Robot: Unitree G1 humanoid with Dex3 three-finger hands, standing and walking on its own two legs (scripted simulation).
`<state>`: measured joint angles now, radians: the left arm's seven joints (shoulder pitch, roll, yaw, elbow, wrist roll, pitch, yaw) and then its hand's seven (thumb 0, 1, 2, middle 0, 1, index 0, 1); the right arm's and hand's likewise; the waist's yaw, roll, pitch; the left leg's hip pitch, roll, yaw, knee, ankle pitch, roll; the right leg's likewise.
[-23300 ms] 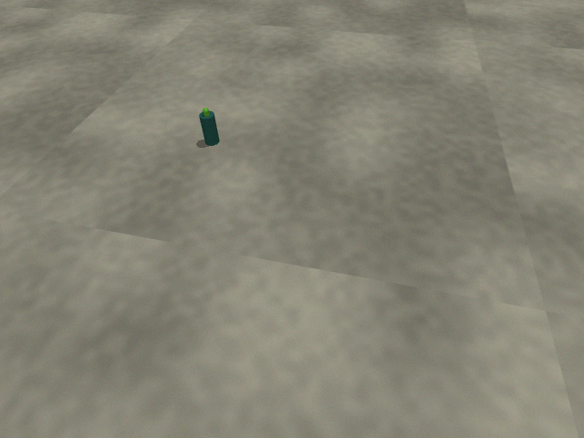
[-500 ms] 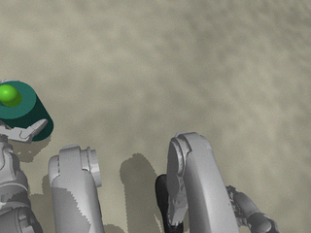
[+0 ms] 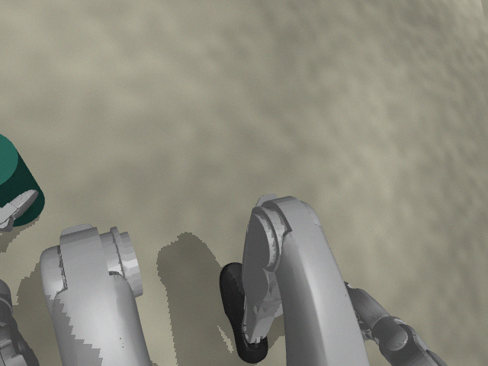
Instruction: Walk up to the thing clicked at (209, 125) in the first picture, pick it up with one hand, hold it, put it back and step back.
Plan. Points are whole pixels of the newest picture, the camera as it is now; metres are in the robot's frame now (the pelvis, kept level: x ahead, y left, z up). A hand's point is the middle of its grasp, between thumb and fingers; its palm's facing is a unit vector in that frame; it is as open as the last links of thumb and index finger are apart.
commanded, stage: lower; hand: left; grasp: from the side
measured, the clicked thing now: out of the picture +0.41 +0.29 -0.14
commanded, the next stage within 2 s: loosen in 0.80 s
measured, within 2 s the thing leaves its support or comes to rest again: rests again in 1.38 s
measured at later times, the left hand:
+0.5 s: hand out of the picture +0.41 +0.29 -0.16, palm faces +0.36 -0.93 +0.00, open 11.3 cm
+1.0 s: hand out of the picture +0.41 +0.29 -0.17, palm faces +0.38 -0.92 +0.01, open 11.2 cm
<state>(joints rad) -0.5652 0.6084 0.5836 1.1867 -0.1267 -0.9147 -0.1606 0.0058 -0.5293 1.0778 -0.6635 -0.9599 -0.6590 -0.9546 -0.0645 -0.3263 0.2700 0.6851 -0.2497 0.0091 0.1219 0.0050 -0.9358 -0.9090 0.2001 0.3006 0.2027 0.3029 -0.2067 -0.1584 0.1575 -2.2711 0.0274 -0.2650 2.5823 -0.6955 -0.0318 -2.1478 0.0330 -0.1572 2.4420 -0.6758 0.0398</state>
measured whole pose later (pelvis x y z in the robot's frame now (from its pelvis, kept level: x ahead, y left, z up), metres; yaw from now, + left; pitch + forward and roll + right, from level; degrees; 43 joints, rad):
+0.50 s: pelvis -0.01 +0.01 -0.01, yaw -2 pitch +15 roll -14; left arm -0.58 0.71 0.58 1.31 -0.11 -1.00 -0.09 0.01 -0.53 1.08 -0.67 -0.96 -0.66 -0.95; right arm -0.12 -0.35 0.39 0.63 -0.31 0.01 0.14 0.00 -0.92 -0.90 0.20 0.30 0.20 0.30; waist -0.23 -0.22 0.24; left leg -2.24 0.03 -0.32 2.63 -0.69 -0.02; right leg -2.09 0.06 -0.20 2.43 -0.65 0.06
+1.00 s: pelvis -0.01 +0.01 -0.01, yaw -4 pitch +13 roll -16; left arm -0.58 0.75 0.56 1.35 -0.10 -1.06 -0.02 0.00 -0.51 1.05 -0.67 -0.94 -0.67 -0.93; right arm -0.15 -0.36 0.44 0.61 -0.34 0.01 0.15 0.00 -0.91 -0.90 0.20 0.30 0.20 0.30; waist -0.23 -0.25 0.27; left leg -2.23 0.03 -0.36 2.65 -0.70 -0.01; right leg -2.07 0.07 -0.22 2.42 -0.64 0.06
